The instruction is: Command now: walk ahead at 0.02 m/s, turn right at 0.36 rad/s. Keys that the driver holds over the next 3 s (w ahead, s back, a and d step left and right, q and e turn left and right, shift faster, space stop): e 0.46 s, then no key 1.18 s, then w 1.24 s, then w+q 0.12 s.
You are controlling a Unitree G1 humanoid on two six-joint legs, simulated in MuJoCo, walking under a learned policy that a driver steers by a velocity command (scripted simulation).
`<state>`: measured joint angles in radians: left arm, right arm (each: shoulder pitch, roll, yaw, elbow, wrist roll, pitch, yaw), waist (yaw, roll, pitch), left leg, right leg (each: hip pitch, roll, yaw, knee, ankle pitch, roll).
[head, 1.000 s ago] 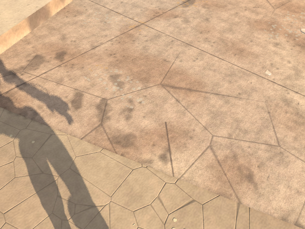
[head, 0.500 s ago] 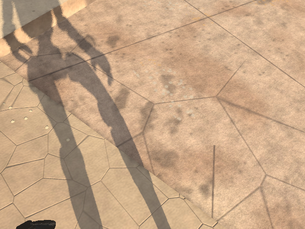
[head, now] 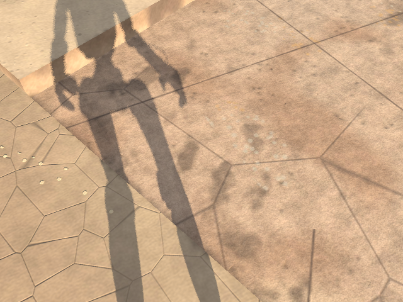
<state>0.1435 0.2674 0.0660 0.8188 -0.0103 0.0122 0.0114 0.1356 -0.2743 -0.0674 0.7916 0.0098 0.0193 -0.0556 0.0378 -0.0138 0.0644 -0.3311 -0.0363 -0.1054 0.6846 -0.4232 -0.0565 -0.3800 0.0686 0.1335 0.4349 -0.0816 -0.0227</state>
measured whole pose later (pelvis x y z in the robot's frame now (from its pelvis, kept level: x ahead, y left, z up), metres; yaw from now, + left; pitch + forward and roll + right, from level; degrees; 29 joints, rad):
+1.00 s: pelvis +0.01 -0.02 +0.00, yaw -22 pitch -1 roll +0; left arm 0.15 0.24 0.02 0.79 0.02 0.01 0.00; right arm 0.21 -0.26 -0.04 0.82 -0.02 -0.01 -0.01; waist 0.00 -0.02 0.02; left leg -0.22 0.03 -0.01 0.52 -0.28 -0.03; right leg -0.24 0.04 0.02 0.50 -0.26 -0.02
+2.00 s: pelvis +0.08 -0.06 +0.00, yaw -22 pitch +1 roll +0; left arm 0.33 0.22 0.05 1.08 -0.01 -0.11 -0.01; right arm 0.31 -0.26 -0.04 0.99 0.04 -0.08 -0.01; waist 0.02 0.03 -0.01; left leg -0.35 0.00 -0.04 1.01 -0.44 0.04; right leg -0.15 0.03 -0.02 0.50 -0.36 -0.05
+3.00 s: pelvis +0.58 -0.28 -0.04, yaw -21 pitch +2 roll +1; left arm 0.12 0.24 0.04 0.87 0.00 -0.11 -0.04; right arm 0.36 -0.28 -0.05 0.99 0.04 -0.09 0.00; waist -0.04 0.01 0.02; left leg -0.34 -0.01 -0.08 1.23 -0.47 0.04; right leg -0.36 0.00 -0.04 0.53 -0.20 -0.05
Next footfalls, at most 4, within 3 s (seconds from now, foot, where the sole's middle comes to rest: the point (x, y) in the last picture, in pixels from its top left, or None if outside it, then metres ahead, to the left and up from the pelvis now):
0.06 left None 0.05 0.13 -0.77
0.50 right None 0.02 -0.13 -0.77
0.88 left None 0.10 0.10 -0.77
2.32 left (236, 297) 0.45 -0.06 -0.77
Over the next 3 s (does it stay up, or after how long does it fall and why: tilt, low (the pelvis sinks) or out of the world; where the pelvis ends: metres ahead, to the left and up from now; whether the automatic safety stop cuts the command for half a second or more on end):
stays up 0.58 -0.28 -0.04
